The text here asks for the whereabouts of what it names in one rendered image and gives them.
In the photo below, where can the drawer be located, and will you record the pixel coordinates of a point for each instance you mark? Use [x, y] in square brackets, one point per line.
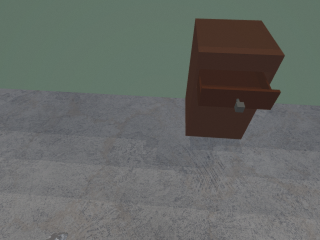
[221, 88]

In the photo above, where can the cabinet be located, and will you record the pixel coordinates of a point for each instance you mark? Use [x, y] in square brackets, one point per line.
[231, 45]

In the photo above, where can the handle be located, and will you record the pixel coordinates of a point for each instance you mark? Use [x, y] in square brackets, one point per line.
[239, 106]

